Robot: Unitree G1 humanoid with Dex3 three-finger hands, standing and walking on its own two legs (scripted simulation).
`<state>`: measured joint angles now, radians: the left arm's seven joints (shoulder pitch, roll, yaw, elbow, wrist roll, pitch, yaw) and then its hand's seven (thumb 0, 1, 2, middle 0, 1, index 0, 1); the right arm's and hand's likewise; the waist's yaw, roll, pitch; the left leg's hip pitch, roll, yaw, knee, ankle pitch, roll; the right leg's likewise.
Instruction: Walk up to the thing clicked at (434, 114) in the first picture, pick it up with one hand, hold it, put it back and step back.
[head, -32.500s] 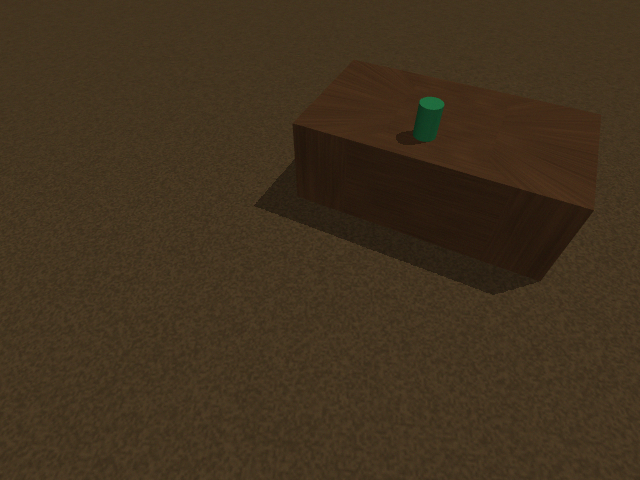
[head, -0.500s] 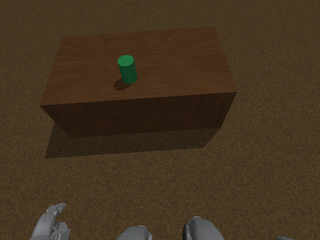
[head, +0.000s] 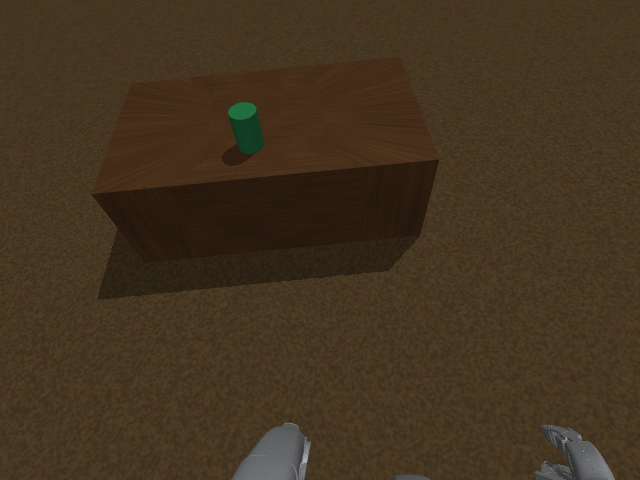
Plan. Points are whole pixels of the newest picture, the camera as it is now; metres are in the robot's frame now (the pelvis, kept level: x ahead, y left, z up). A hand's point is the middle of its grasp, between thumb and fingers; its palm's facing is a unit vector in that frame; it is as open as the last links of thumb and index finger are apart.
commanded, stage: step back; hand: left
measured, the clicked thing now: (246, 128) +1.08 +0.32 -0.30
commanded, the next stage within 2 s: stand in 1.08 s
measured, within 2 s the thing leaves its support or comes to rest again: neither
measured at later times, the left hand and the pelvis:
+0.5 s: hand out of the picture -0.02 +0.28 -0.14, palm faces +0.07 -0.91 -0.40, open 7.4 cm; pelvis -0.05 +0.00 +0.00, yaw +5 degrees
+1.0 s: hand out of the picture +0.04 +0.30 -0.15, palm faces +0.11 -0.92 -0.38, open 7.4 cm; pelvis +0.00 +0.03 +0.00, yaw +6 degrees
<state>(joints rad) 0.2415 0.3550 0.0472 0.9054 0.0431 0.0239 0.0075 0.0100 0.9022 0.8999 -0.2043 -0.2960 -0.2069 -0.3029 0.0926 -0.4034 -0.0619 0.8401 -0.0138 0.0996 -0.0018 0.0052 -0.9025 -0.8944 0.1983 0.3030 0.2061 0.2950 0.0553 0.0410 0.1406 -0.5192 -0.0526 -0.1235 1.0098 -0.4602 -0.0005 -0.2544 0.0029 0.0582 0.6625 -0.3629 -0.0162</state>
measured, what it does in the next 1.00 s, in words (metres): steps on the spot: left foot, then left foot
